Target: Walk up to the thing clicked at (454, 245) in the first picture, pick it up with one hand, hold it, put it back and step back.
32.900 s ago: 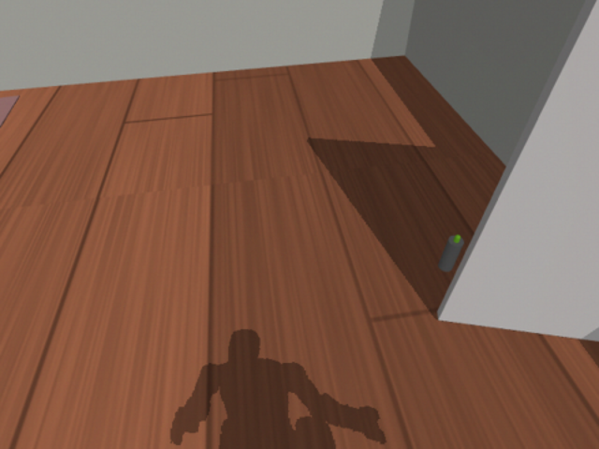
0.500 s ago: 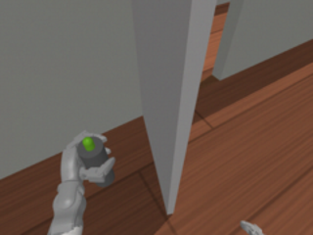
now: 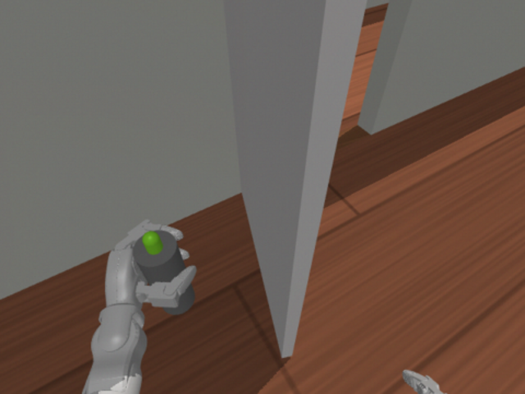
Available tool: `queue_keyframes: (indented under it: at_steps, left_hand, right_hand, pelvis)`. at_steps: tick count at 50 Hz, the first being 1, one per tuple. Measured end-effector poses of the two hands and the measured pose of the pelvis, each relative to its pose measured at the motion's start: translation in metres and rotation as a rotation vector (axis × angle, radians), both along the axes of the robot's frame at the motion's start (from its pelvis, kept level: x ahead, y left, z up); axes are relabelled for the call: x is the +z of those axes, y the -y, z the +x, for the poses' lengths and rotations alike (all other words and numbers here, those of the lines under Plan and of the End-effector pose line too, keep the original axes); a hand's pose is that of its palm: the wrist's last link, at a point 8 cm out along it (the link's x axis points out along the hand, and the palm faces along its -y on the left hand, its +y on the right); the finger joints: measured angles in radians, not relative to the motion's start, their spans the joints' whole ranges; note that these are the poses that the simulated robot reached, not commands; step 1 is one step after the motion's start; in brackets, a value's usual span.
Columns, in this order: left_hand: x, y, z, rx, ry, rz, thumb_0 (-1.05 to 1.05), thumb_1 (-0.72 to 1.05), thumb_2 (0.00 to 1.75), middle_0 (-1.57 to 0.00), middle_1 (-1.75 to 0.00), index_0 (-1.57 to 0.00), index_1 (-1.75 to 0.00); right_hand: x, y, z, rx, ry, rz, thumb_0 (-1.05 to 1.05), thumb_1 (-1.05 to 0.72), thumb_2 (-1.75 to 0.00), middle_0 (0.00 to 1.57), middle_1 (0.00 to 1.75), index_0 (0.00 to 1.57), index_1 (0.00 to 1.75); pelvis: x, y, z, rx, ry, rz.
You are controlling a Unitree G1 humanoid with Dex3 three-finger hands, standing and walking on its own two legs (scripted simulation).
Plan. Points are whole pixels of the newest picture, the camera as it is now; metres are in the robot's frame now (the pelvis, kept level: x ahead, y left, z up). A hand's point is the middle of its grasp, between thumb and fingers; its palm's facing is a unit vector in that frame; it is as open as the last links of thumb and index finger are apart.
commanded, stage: hold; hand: left
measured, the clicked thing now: (165, 271) +0.33 +0.17 +0.03
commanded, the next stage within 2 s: crouch in 1.32 s
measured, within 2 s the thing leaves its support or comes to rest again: neither
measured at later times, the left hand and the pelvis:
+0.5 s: hand (169, 268) +0.32 +0.16 +0.04, palm faces +0.12 -0.99 +0.00, open 8.2 cm; pelvis +0.00 +0.00 +0.00, yaw +0 degrees
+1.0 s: hand (170, 269) +0.32 +0.16 +0.04, palm faces +0.11 -0.99 -0.01, open 8.2 cm; pelvis +0.00 +0.00 +0.00, yaw +0 degrees
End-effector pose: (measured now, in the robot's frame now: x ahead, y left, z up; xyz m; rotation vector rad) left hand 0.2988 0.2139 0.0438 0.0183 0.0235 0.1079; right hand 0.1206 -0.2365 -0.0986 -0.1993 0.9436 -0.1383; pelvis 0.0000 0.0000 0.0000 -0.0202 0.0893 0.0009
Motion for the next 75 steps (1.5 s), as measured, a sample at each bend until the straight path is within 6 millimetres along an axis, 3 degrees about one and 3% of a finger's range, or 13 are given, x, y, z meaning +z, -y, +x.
queue_keyframes:
  at_steps: [39, 75]
  left_hand:
    - [0.004, -0.004, -0.001, 0.025, 0.009, 0.000, 0.03, -0.18, 1.12, -0.82, -1.05, -0.83, -1.05]
    - [0.001, 0.008, -0.001, 0.010, 0.001, 0.005, 0.03, -0.17, 1.12, -0.82, -1.06, -0.83, -1.06]
  right_hand:
    - [0.002, 0.001, 0.000, 0.002, 0.008, -0.003, 0.01, -0.92, -0.91, 0.20, 0.30, 0.20, 0.30]
    - [0.000, 0.008, 0.001, -0.005, 0.000, -0.004, 0.01, -0.91, -0.91, 0.20, 0.30, 0.20, 0.30]
  pelvis:
    - [0.001, 0.001, -0.002, 0.003, 0.006, 0.001]
    - [0.000, 0.005, 0.003, -0.002, -0.003, 0.004]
